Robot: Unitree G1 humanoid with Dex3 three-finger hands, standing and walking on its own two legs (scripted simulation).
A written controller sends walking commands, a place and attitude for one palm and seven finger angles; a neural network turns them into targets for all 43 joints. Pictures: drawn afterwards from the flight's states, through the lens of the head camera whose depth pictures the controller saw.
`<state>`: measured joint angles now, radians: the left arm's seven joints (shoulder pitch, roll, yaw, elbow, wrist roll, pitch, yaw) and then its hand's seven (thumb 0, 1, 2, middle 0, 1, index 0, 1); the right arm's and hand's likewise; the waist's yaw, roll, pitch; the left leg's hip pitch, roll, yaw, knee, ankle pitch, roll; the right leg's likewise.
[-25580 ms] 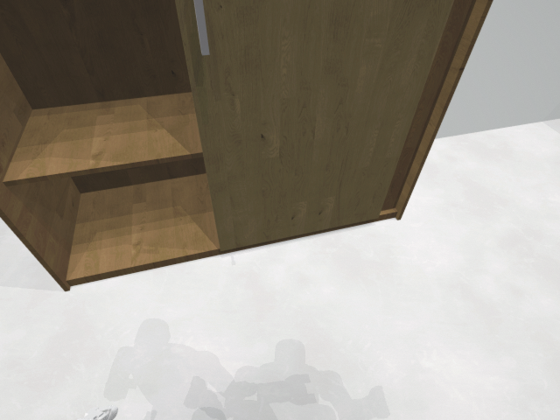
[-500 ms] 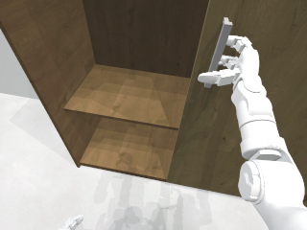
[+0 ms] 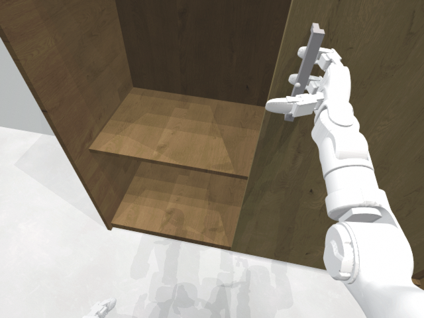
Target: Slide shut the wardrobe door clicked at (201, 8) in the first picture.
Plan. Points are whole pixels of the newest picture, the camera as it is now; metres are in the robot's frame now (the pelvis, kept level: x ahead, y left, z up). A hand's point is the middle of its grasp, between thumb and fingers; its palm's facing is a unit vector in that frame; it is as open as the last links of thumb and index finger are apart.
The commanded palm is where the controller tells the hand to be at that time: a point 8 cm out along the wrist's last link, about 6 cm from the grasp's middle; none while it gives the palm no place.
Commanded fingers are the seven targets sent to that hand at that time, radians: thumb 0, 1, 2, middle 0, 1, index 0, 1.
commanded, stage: slide the fingers in behind the handle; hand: right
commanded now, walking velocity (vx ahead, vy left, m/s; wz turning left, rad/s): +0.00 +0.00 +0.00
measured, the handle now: (301, 75) +0.52 -0.11 +0.22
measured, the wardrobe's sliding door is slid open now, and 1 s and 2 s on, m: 0.62 0.62 0.62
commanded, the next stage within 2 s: grip the handle and tug to test in 0.54 s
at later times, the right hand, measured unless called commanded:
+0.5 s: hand (290, 83) +0.48 -0.08 +0.23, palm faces +0.09 +1.00 +0.01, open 14.0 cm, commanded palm +0.45 -0.13 +0.22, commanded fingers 0.00 0.50 -0.30 0.30 1.20 0.30 1.20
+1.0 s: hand (291, 84) +0.47 -0.08 +0.23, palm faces +0.10 +1.00 +0.01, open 10.9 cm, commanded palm +0.45 -0.13 +0.22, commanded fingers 0.00 -0.39 -0.68 0.40 1.33 0.40 1.33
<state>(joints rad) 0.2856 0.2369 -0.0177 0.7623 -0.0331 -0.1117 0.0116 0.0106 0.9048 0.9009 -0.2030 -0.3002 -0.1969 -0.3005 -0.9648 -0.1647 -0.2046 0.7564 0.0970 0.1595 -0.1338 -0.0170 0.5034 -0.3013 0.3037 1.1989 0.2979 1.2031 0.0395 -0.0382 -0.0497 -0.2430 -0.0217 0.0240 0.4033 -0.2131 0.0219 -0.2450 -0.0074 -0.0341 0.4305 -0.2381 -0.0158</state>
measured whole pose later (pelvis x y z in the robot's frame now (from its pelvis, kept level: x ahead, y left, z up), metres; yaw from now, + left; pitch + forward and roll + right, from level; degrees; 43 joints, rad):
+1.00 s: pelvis +0.00 +0.00 +0.00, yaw +0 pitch +3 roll +0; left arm 0.29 0.24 -0.01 0.77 -0.03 -0.11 0.00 0.01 0.91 0.90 -0.20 -0.30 -0.20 -0.30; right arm -0.97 -0.14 -0.18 0.77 0.09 0.15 -0.16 -0.01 0.05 -0.50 0.34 1.26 0.34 1.27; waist 0.04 -0.04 -0.06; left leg -0.24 -0.02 0.02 0.40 -0.22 0.02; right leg -0.24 -0.01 -0.03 0.43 -0.24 -0.02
